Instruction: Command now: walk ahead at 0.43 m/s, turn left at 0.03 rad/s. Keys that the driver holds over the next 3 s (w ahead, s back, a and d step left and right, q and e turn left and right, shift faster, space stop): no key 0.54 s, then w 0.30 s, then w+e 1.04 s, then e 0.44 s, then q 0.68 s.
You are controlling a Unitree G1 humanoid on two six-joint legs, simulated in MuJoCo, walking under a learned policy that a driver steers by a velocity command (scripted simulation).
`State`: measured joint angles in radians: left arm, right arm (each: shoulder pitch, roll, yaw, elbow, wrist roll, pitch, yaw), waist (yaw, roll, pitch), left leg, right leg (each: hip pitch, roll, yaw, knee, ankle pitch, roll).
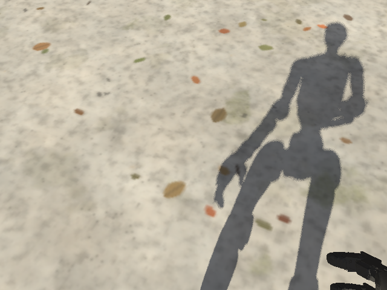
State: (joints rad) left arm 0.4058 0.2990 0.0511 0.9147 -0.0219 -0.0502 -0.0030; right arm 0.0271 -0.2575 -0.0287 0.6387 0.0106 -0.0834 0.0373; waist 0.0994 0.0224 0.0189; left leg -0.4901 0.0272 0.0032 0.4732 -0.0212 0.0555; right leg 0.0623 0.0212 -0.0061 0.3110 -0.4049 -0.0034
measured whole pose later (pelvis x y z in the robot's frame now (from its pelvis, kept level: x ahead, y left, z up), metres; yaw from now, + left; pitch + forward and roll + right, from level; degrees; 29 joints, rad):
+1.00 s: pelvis +0.27 +0.01 +0.01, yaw -2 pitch +1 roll -1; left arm 0.11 0.26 0.06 0.89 -0.04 -0.07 -0.03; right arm 0.42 -0.23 -0.03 1.05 -0.01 -0.07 0.00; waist -0.05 -0.01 0.01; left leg 0.07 0.00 0.05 0.30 -0.38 0.03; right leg -0.63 -0.01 0.00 0.99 -0.25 -0.04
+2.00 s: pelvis +0.77 -0.09 +0.02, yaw -36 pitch +1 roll +2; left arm 0.17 0.31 0.08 0.68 -0.02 -0.02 -0.01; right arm 0.28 -0.27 -0.07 0.86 -0.01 -0.08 -0.01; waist -0.06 -0.05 0.05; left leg -0.07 -0.01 0.13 0.27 -0.22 0.02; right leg -0.68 -0.09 0.05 0.89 -0.13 0.02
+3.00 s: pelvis +0.92 -0.20 +0.01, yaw -34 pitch +2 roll -1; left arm 0.17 0.28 0.08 0.70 0.01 0.01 0.04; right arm 0.16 -0.31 -0.08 0.65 0.02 0.05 0.00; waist 0.02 0.01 0.05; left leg -0.48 0.04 0.01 0.96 -0.46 -0.06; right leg -0.28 -0.05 -0.14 0.48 -0.23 -0.01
